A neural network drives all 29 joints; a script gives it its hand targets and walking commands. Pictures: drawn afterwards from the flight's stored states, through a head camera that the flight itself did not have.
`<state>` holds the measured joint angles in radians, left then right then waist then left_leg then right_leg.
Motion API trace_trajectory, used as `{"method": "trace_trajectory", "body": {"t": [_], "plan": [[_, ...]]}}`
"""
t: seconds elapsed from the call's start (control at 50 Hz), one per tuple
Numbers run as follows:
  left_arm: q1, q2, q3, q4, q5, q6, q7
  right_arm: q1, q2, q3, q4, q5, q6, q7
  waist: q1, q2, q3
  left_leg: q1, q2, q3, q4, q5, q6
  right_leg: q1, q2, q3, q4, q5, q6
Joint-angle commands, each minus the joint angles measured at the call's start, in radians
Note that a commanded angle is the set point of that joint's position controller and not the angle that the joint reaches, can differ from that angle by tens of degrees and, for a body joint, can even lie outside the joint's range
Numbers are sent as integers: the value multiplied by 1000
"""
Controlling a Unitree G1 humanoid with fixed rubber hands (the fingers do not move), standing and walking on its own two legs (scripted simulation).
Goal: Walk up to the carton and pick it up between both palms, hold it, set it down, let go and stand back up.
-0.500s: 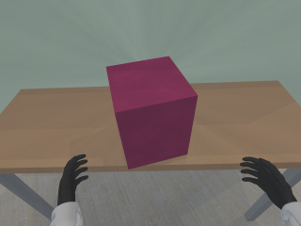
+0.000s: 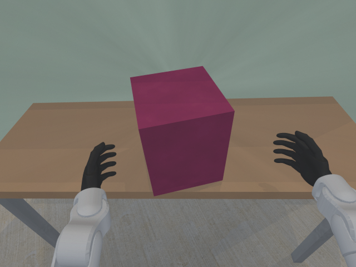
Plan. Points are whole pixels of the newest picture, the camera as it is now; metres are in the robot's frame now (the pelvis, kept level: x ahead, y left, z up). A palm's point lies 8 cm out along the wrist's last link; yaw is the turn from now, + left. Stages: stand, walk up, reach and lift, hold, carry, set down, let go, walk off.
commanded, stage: reach and lift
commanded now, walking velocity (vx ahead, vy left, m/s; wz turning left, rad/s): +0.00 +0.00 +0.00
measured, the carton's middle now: (178, 131) +0.47 +0.03 +0.07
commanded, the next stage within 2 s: none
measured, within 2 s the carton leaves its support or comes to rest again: neither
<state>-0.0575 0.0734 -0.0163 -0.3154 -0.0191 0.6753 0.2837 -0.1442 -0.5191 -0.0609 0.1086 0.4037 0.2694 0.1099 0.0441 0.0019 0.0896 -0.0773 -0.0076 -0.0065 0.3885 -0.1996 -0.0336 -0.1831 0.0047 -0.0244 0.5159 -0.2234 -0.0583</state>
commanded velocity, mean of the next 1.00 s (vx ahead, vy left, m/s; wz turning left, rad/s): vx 0.00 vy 0.00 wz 0.00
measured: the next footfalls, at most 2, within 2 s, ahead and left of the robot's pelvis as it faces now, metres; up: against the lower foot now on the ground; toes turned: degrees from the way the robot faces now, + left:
none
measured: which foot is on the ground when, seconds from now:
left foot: down 0.00-1.00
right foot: down 0.00-1.00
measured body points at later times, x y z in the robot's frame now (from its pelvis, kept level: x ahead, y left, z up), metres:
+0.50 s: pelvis +0.00 +0.00 +0.00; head +0.00 -0.01 +0.45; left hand +0.32 +0.20 +0.18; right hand +0.40 -0.21 +0.16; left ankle +0.01 +0.15 -0.74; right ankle +0.04 -0.08 -0.74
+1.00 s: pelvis +0.01 +0.00 +0.00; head +0.03 -0.01 +0.45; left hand +0.36 +0.22 +0.20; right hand +0.47 -0.18 +0.20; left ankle +0.02 +0.15 -0.74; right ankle +0.04 -0.08 -0.74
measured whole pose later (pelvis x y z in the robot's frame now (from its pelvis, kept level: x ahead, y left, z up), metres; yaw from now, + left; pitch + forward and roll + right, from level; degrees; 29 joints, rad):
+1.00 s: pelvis +0.01 +0.00 +0.00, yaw +0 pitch -2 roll +2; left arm -0.62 0.07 0.11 -0.11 -0.02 0.89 0.29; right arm -0.83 -0.58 0.03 0.59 0.46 0.39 0.11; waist 0.14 0.00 0.09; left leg -0.14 0.00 -0.01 0.39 -0.20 -0.03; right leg -0.24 0.02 -0.02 0.48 -0.21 -0.06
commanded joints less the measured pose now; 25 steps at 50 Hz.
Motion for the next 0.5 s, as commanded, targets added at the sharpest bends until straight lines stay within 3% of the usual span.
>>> {"method": "trace_trajectory", "body": {"t": [0.0,0.14,0.26,0.48], "plan": [[-386,33,189,-232,-91,28,23,-474,-216,-1,-97,34,4,-8,53,-165,-334,-62,35,14,-126,141,11,125,19,153,-248,75,-19],[-554,38,225,-60,-84,119,26,-660,-226,18,97,37,64,0,54,-159,-332,-116,46,4,-139,58,17,121,13,156,-266,-25,-17],[-642,58,225,52,-96,146,14,-794,-239,53,128,51,66,7,68,-179,-386,-168,38,4,-123,55,26,159,16,148,-255,-18,-2],[-761,95,249,7,-92,156,15,-926,-273,60,198,67,72,-3,79,-135,-496,-161,33,29,-96,191,13,214,46,112,-206,210,5]]}}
